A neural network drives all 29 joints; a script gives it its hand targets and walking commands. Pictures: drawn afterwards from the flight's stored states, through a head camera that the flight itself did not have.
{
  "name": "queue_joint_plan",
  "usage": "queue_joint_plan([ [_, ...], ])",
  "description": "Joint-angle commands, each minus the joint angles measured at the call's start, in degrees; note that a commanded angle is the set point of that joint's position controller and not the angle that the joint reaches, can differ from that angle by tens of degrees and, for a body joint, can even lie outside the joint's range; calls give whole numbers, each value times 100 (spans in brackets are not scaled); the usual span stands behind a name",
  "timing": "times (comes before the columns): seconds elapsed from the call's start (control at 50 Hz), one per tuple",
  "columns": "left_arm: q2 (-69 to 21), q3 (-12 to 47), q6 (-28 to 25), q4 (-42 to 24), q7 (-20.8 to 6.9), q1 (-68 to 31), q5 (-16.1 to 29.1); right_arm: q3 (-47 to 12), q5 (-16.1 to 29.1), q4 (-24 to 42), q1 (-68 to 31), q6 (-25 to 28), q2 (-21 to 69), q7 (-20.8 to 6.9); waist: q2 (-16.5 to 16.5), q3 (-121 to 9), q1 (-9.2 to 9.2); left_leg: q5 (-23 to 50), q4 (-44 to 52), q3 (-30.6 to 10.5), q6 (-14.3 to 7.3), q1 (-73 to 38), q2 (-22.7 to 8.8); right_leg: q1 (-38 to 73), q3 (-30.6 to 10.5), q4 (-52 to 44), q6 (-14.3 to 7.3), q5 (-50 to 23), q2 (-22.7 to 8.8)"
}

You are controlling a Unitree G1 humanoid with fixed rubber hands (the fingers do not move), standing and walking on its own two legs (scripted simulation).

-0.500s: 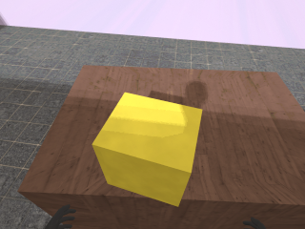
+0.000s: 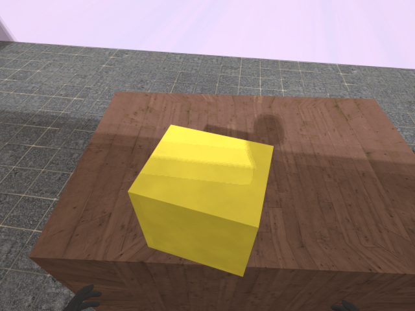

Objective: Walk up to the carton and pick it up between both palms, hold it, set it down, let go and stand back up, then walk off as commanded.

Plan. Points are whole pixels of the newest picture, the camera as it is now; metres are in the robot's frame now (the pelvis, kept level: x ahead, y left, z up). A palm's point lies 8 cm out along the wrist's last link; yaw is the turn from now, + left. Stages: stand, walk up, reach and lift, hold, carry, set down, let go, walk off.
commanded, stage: stand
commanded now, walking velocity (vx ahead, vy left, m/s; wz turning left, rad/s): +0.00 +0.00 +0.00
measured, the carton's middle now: (206, 200) +0.38 +0.04 -0.04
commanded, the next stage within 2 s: walk off in 0.82 s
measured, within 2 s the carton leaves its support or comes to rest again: neither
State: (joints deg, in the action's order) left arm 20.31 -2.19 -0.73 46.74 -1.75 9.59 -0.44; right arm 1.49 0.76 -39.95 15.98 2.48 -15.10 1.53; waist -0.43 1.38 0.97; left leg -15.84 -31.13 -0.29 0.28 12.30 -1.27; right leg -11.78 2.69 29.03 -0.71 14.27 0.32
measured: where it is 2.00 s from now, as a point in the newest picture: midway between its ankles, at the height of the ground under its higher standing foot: outside the picture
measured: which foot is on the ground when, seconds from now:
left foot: down 0.00-1.00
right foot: down 0.00-1.00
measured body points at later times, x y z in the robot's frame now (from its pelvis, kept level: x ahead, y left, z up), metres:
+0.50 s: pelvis -0.01 +0.00 +0.00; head -0.02 +0.01 +0.45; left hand +0.11 +0.30 -0.11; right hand +0.11 -0.27 -0.10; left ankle +0.01 +0.12 -0.73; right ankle +0.02 -0.11 -0.73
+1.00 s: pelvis -0.01 +0.00 +0.00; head -0.02 +0.00 +0.45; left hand +0.10 +0.30 -0.11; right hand +0.10 -0.27 -0.10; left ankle +0.01 +0.12 -0.73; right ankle +0.02 -0.11 -0.73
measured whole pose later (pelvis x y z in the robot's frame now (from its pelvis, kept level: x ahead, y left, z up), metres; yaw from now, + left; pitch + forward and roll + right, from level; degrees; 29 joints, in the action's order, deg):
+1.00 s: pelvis -0.01 +0.00 +0.00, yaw +0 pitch -4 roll +0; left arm 20.3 -2.2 -0.9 51.1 -1.8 9.6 -0.4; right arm 1.5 0.8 -42.8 16.0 2.3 -15.1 1.3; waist -0.3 1.4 1.0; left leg -14.7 -30.3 -0.3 0.3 11.9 -1.3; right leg -11.8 2.7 29.0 -1.0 13.6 0.3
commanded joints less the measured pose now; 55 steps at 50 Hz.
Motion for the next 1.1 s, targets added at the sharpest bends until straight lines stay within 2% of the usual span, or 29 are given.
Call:
queue_joint_plan([
  [0.0,1250,-168,-278,4,72,-188,-3,243,-280,-136,-488,75,-1593,-71,842,-414,-67,766,957,-593,-276,-43,-427,438,-802,-833,-232,-791,-790],
  [0.28,1253,-160,-280,181,66,-250,1,241,-277,-259,-523,75,-1605,-84,838,-248,-84,520,1054,-652,-282,58,-436,326,-843,-956,-225,-501,-801],
  [0.56,1249,-155,-283,322,79,-310,10,234,-274,-338,-549,65,-1585,-79,839,-273,-83,731,1048,-655,-276,24,-454,404,-829,-956,-225,-727,-812],
  [0.98,1271,-158,-275,457,89,-348,6,226,-269,-435,-584,51,-1582,-82,793,-102,-110,572,1099,-665,-274,99,-458,299,-870,-1069,-229,-500,-835],
  [1.0,1406,-347,-82,-72,159,2,45,442,-256,-254,-700,-135,-1746,-75,730,436,-26,1990,212,-495,-306,553,-214,-235,-814,-65,-445,-1877,-920],
  [1.02,1351,-374,-43,-149,175,199,83,423,-232,-189,-615,-166,-1671,-60,843,271,-14,2268,-62,-442,-358,354,-180,-365,-848,193,-575,-2258,-957],
  [1.08,1402,-422,14,-299,224,336,68,501,-210,-118,-367,-262,-1688,-55,494,72,-44,1850,-593,-389,-484,166,-120,-624,-1033,366,-805,-2298,-1087],
])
